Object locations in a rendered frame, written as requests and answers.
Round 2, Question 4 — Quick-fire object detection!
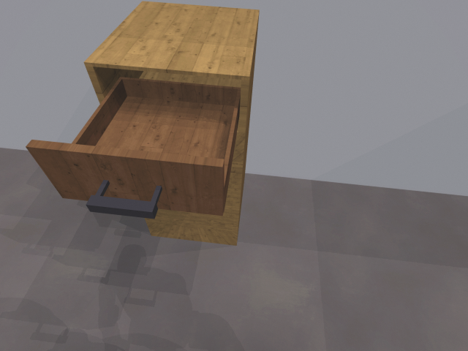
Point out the handle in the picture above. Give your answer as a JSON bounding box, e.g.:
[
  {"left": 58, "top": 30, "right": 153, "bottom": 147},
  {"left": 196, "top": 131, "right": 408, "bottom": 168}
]
[{"left": 86, "top": 180, "right": 162, "bottom": 219}]

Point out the drawer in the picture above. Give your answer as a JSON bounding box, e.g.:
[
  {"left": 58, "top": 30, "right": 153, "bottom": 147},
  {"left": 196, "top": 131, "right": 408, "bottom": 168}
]
[{"left": 26, "top": 77, "right": 241, "bottom": 216}]

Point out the cabinet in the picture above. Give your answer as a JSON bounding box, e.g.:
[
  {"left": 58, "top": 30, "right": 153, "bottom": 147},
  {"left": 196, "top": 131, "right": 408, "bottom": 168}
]
[{"left": 84, "top": 1, "right": 260, "bottom": 246}]

